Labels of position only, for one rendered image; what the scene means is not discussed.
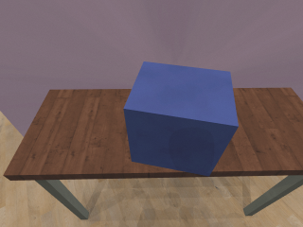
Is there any carton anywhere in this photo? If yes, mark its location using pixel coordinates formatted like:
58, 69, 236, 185
123, 61, 239, 177

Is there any table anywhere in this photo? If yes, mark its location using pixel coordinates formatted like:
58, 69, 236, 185
3, 87, 303, 220

